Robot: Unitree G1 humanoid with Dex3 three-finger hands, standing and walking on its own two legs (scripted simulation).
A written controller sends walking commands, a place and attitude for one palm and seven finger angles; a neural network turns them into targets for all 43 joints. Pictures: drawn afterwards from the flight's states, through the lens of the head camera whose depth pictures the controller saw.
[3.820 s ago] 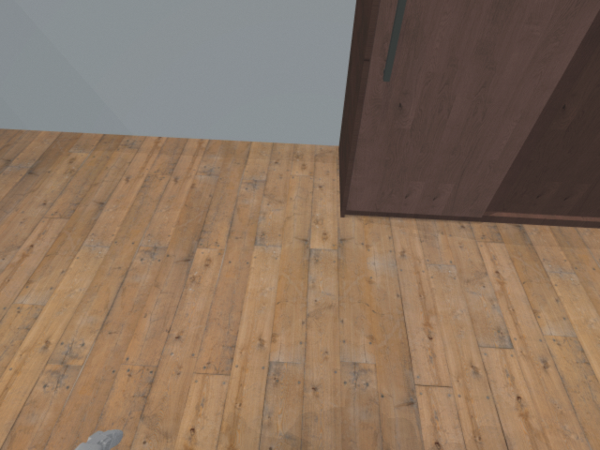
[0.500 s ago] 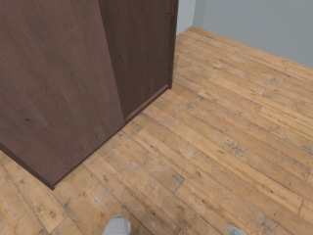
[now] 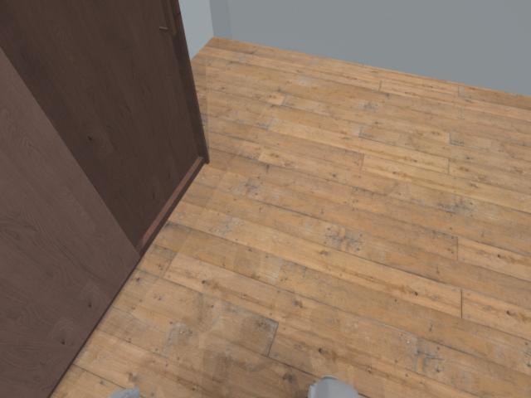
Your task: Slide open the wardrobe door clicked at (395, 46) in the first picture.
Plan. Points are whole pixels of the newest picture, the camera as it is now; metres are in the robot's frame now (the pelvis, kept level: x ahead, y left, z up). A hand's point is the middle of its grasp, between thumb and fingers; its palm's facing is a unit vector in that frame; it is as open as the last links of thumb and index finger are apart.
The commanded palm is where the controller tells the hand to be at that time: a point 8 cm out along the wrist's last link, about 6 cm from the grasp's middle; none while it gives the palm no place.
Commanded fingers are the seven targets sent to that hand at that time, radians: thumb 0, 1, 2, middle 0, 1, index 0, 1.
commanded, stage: turn to face it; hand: left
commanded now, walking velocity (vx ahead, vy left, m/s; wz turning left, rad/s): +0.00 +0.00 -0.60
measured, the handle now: out of the picture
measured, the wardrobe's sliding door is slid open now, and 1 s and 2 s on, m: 0.00 0.00 0.00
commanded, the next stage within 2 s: none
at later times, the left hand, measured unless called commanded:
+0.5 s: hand out of the picture +0.13 +0.19 -0.19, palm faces +0.15 -0.98 -0.12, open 7.4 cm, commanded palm none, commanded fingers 0.00 0.90 0.90 -0.20 -0.30 -0.20 -0.30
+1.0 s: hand out of the picture +0.05 +0.22 -0.15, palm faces +0.41 -0.87 -0.26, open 7.4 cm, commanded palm none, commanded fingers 0.00 0.90 0.90 -0.20 -0.30 -0.20 -0.30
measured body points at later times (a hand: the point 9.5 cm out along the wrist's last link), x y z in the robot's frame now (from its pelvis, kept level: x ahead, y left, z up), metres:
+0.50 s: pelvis +0.05 +0.01 -0.01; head +0.07 +0.06 +0.44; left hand +0.12 +0.24 -0.17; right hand +0.10 -0.22 -0.14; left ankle +0.06 +0.08 -0.73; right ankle +0.06 -0.12 -0.70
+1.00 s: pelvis +0.02 -0.02 +0.01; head +0.05 +0.00 +0.46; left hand +0.03 +0.27 -0.13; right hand +0.17 -0.24 -0.13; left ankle +0.06 +0.08 -0.73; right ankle +0.08 -0.17 -0.69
